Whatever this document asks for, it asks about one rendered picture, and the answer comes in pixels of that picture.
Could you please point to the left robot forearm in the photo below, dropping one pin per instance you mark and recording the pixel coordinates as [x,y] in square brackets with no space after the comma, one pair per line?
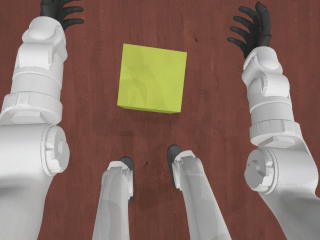
[38,76]

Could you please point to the robot shin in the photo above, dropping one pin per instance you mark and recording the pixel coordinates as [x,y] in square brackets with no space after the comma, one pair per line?
[114,164]
[187,153]

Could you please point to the left robot hand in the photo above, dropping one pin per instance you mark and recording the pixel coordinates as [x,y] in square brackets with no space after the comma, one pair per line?
[54,9]

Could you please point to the robot right shin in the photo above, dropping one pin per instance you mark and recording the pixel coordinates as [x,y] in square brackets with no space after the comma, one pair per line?
[187,153]

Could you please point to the right robot forearm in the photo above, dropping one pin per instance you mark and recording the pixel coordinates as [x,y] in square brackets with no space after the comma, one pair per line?
[270,106]

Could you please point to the right robot hand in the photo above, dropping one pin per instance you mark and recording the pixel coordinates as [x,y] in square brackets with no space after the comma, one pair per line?
[259,35]

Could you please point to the left robot upper arm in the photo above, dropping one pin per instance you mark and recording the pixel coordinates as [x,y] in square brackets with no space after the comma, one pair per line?
[30,156]

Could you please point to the robot left shin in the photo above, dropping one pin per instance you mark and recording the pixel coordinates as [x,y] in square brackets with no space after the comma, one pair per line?
[114,164]

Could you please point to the right robot upper arm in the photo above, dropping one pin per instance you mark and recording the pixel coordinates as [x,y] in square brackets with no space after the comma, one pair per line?
[286,179]

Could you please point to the carton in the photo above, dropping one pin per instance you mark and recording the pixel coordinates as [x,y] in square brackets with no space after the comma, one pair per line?
[151,79]

